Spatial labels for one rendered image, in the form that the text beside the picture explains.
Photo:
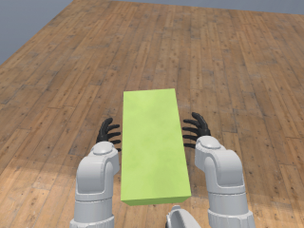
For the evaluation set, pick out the right robot thigh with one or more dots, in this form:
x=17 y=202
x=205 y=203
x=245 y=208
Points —
x=180 y=218

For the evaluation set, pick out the robot right forearm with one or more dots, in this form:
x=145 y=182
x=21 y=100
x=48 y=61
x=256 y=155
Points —
x=228 y=206

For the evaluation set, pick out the robot left forearm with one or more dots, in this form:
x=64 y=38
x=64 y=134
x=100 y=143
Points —
x=94 y=187

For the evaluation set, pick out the right robot shin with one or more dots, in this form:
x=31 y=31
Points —
x=175 y=207

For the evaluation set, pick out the left robot hand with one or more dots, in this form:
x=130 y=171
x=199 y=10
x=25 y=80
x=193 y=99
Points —
x=104 y=137

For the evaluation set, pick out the carton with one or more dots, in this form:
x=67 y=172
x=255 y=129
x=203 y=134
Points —
x=154 y=169

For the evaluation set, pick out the right robot hand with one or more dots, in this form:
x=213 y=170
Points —
x=201 y=130

